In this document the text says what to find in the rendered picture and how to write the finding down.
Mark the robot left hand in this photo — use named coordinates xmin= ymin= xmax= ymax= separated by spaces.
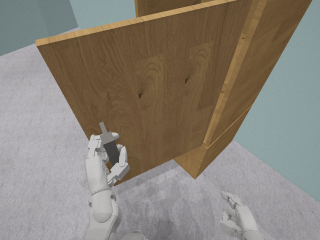
xmin=84 ymin=132 xmax=130 ymax=196

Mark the cupboard door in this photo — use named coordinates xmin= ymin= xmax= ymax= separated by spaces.
xmin=35 ymin=0 xmax=253 ymax=187

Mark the robot right hand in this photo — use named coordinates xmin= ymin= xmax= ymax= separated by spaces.
xmin=220 ymin=191 xmax=259 ymax=240

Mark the robot left forearm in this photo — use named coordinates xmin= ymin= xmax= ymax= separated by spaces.
xmin=82 ymin=189 xmax=122 ymax=240

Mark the robot right forearm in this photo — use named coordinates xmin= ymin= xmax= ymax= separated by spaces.
xmin=242 ymin=230 xmax=267 ymax=240

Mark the handle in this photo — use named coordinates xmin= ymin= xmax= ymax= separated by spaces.
xmin=99 ymin=122 xmax=120 ymax=166

